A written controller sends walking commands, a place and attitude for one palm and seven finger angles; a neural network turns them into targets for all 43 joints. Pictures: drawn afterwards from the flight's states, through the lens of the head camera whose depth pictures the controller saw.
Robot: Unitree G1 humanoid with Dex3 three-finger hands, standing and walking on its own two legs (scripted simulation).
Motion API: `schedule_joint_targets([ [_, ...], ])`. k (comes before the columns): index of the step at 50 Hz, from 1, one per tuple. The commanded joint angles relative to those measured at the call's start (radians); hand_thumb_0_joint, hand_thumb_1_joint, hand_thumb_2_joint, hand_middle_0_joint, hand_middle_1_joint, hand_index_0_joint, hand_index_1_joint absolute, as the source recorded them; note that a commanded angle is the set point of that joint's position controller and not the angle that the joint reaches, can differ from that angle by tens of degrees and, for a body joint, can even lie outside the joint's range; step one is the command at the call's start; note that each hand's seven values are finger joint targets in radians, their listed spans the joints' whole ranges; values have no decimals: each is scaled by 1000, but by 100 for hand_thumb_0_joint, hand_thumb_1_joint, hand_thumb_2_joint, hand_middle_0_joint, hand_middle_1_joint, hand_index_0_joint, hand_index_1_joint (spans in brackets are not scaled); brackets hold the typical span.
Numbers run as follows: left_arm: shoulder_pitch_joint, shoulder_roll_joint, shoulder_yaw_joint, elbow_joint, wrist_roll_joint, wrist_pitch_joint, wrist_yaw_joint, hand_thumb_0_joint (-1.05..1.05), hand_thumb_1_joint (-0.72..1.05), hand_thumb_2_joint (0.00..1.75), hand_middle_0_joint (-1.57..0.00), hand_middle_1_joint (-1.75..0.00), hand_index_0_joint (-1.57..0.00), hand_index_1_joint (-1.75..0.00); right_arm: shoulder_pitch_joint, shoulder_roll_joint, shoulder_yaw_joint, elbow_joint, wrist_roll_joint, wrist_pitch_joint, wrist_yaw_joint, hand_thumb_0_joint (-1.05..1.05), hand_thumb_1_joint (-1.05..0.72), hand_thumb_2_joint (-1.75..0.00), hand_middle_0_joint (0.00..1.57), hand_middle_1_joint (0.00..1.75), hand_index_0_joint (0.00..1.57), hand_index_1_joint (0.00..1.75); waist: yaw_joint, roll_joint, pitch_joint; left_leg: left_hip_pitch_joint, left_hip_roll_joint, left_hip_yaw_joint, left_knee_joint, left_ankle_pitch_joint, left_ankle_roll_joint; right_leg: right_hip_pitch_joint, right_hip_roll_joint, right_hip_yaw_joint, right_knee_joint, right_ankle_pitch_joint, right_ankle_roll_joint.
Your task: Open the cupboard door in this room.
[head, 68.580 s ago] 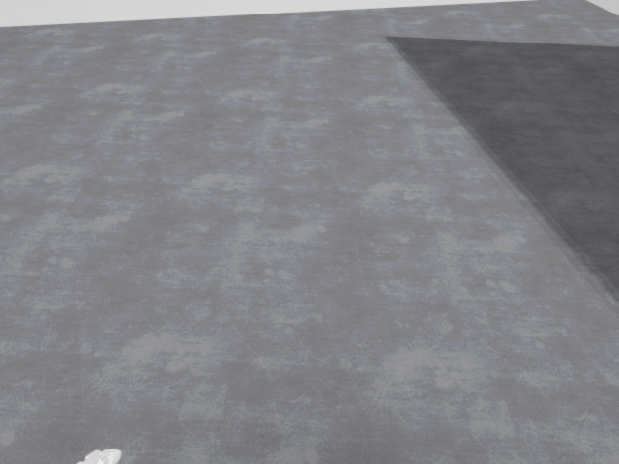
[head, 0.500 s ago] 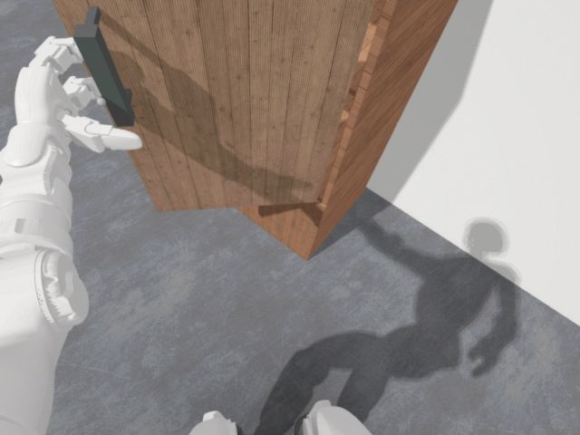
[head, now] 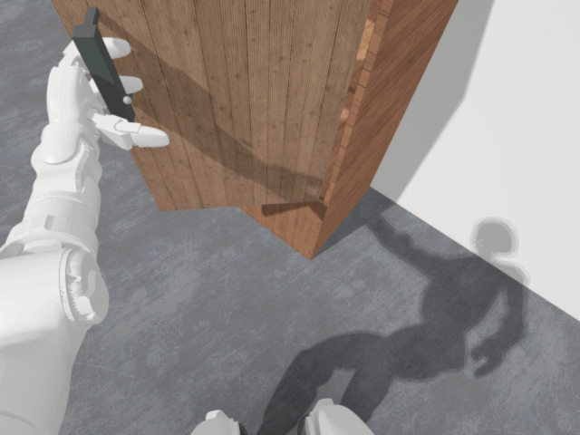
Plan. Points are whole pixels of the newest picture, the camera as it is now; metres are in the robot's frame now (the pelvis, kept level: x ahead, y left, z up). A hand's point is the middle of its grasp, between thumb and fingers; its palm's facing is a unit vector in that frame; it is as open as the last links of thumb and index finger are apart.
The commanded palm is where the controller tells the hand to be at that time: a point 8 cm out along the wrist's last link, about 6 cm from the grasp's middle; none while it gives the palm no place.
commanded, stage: slide the fingers in behind the handle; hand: left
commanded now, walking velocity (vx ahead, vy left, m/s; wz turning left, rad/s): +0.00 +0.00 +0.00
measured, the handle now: (110, 70) +0.59 +0.18 +0.12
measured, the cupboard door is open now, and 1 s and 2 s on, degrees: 45 45 71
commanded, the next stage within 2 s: close the thumb around the handle in 0.36 s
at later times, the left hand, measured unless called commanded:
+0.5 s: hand (126, 101) +0.53 +0.16 +0.12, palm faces +0.01 -1.00 +0.00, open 14.0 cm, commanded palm +0.51 +0.20 +0.12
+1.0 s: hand (124, 101) +0.54 +0.16 +0.11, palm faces +0.01 -1.00 -0.01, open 6.8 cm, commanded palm +0.51 +0.20 +0.12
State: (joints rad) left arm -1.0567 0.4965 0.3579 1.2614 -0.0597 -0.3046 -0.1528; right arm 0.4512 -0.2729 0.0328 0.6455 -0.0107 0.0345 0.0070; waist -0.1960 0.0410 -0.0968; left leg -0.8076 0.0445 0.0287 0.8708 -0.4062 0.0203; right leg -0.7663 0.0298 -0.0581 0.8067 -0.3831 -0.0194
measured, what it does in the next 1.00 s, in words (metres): stands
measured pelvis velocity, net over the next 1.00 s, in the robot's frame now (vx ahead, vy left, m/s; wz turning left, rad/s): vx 0.00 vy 0.00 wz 0.00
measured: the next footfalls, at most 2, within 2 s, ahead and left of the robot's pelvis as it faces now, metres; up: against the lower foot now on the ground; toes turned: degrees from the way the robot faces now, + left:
none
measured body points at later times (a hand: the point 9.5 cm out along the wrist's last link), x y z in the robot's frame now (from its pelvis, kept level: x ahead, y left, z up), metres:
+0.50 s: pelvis +0.01 +0.00 +0.00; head +0.12 +0.01 +0.44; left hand +0.53 +0.21 +0.12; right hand -0.02 -0.27 -0.11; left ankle +0.00 +0.10 -0.69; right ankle -0.01 -0.11 -0.69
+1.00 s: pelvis +0.00 +0.00 +0.00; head +0.12 +0.01 +0.43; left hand +0.53 +0.21 +0.12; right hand -0.03 -0.26 -0.11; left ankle +0.00 +0.10 -0.69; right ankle -0.01 -0.11 -0.69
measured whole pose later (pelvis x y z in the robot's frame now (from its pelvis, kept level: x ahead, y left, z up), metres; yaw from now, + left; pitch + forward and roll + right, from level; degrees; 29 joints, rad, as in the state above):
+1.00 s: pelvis +0.00 +0.00 +0.00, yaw +0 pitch +20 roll -2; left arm -1.07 0.50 0.35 1.28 -0.06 -0.31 -0.16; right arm 0.45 -0.28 0.03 0.66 -0.01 0.03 0.00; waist -0.20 0.04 -0.10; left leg -0.81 0.04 0.02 0.87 -0.41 0.02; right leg -0.76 0.03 -0.06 0.81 -0.39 -0.02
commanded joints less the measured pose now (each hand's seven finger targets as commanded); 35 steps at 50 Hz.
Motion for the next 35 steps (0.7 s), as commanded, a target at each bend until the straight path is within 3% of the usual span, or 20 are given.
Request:
schedule_joint_targets([
  [1,-526,211,11,-246,-15,-81,-13,0,-50,30,-30,-120,-30,-120,191,-180,-69,-32,-6,-19,-11,0,-90,-90,20,30,20,30,-24,94,-470,389,-28,-69,-50,408,15,157,30,35,-79,396,4],
  [4,-476,223,23,-215,-17,-72,-18,0,-50,30,-30,-120,-30,-120,189,-181,-68,-32,-3,-16,-12,0,-90,-90,20,30,20,30,-18,57,-455,359,-29,-63,-53,410,16,183,31,40,-85,419,8],
  [6,-507,196,1,-238,-23,-75,-23,0,-50,30,-30,-120,-30,-120,191,-177,-65,-34,-4,-17,-13,0,-90,-90,20,30,20,30,-27,62,-451,358,-34,-62,-55,408,20,187,31,39,-85,427,7],
  [7,-492,230,25,-225,-17,-74,-23,0,-50,30,-30,-120,-30,-120,187,-180,-69,-31,-2,-16,-15,0,-90,-90,20,30,20,30,-18,79,-457,367,-30,-62,-53,406,16,177,30,40,-86,418,7],
  [13,-473,203,13,-250,-26,-79,-28,0,-50,30,-30,-120,-30,-120,185,-175,-71,-35,-3,-13,-12,0,-90,-90,20,30,20,30,-13,94,-477,397,-30,-61,-49,460,13,182,31,38,-82,455,8],
  [14,-457,204,15,-234,-24,-75,-28,0,-50,30,-30,-120,-30,-120,187,-177,-71,-35,-3,-12,-12,0,-90,-90,20,30,20,30,-13,68,-457,384,-28,-64,-53,447,13,179,31,33,-82,441,7],
  [17,-458,230,32,-245,-22,-77,-24,0,-50,30,-30,-120,-30,-120,182,-178,-70,-40,-2,-9,-14,0,-90,-90,20,30,20,30,-3,87,-468,380,-31,-61,-56,443,13,194,31,38,-81,445,6],
  [19,-468,197,7,-263,-23,-74,-24,0,-50,30,-30,-120,-30,-120,181,-176,-72,-39,-3,-9,-12,0,-90,-90,20,30,20,30,-14,88,-468,394,-30,-59,-55,447,14,183,31,37,-85,448,8],
  [20,-446,219,26,-240,-21,-71,-24,0,-50,30,-30,-120,-30,-120,181,-179,-73,-38,-2,-8,-14,0,-90,-90,20,30,20,30,-8,65,-451,379,-28,-60,-55,439,13,187,31,37,-86,442,7],
  [22,-466,215,23,-256,-24,-79,-24,0,-50,30,-30,-120,-30,-120,180,-178,-72,-36,-3,-8,-13,0,-90,-90,20,30,20,30,-9,87,-464,398,-29,-63,-56,453,12,181,31,36,-82,446,6],
  [23,-451,208,20,-228,-26,-72,-24,0,-50,30,-30,-120,-30,-120,178,-179,-71,-36,-2,-8,-14,0,-90,-90,20,30,20,30,-14,65,-447,382,-30,-60,-55,432,15,176,31,37,-88,433,8],
  [25,-463,235,32,-220,-21,-68,-24,0,-39,35,-31,-121,-31,-121,179,-182,-70,-36,-1,-8,-17,0,-90,-90,20,30,20,30,-16,51,-430,347,-31,-59,-61,397,16,189,29,41,-90,416,9],
  [27,-486,226,23,-254,-20,-82,-24,0,-28,40,-32,-122,-32,-122,178,-179,-71,-36,-2,-11,-16,0,-90,-90,20,30,20,30,-13,94,-459,386,-30,-65,-57,427,13,175,29,39,-83,423,7],
  [32,-451,196,17,-263,-30,-87,-26,0,0,52,-34,-125,-34,-125,178,-176,-74,-36,-4,-10,-9,0,-90,-90,20,30,20,30,-7,95,-485,418,-26,-66,-52,487,9,176,32,34,-77,457,7],
  [35,-435,196,11,-228,-26,-69,-25,0,17,59,-35,-127,-35,-127,172,-179,-73,-37,0,-6,-10,0,-90,-90,20,30,20,30,-12,58,-428,374,-26,-61,-59,423,12,168,32,34,-88,419,8],
])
